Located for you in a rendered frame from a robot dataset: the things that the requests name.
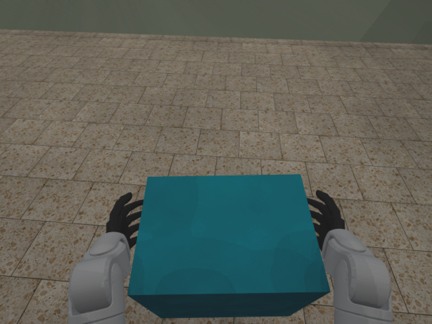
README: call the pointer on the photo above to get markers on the left robot hand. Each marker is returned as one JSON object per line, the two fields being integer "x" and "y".
{"x": 118, "y": 222}

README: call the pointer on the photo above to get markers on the left robot forearm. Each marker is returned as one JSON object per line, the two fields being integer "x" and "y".
{"x": 96, "y": 286}

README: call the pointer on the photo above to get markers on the right robot hand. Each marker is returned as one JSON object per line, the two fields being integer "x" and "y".
{"x": 331, "y": 218}

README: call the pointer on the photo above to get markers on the right robot forearm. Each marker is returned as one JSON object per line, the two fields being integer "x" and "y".
{"x": 362, "y": 290}

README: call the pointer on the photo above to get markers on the carton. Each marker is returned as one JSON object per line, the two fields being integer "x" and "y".
{"x": 226, "y": 246}

